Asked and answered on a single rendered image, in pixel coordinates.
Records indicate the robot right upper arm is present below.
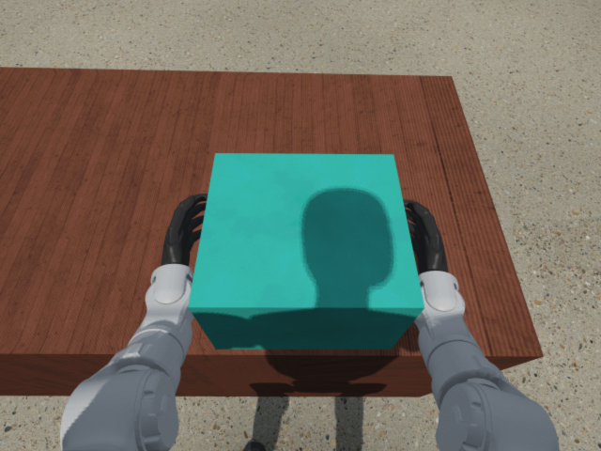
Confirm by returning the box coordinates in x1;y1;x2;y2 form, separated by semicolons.
435;381;558;451

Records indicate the carton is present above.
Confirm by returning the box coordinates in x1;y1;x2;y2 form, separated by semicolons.
188;153;424;350

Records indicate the robot left forearm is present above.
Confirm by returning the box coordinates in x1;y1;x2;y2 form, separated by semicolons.
60;264;194;451

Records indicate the left robot hand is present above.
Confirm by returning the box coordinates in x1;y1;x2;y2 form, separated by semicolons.
161;194;208;267

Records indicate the pedestal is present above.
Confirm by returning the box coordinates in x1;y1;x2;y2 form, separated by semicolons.
0;67;544;397

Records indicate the robot right forearm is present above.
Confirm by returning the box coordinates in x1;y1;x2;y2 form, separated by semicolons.
414;271;560;451

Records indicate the robot left upper arm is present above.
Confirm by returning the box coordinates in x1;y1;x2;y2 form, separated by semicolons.
62;368;179;451

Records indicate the right robot hand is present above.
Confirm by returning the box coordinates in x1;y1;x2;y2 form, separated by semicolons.
403;199;448;273

